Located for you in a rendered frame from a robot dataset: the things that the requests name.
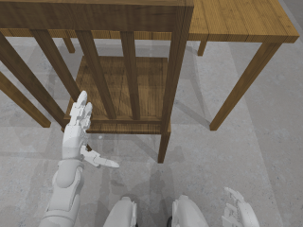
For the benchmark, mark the robot left thigh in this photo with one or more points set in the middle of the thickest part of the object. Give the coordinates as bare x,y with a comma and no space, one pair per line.
123,214

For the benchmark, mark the table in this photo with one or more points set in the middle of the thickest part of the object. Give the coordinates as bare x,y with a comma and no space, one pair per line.
238,21

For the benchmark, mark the left robot forearm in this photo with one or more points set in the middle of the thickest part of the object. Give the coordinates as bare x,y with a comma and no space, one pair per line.
64,204

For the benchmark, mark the robot left hand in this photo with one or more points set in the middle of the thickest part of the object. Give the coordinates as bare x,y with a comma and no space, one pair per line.
75,135

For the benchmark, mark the robot right hand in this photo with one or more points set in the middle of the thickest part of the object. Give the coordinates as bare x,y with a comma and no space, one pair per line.
242,216

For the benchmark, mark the robot thigh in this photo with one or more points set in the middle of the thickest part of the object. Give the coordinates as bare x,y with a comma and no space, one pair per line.
123,214
186,213

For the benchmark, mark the chair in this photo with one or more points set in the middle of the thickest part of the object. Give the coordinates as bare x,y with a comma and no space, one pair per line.
129,94

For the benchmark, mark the robot right thigh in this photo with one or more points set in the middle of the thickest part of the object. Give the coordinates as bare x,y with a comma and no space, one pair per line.
186,213

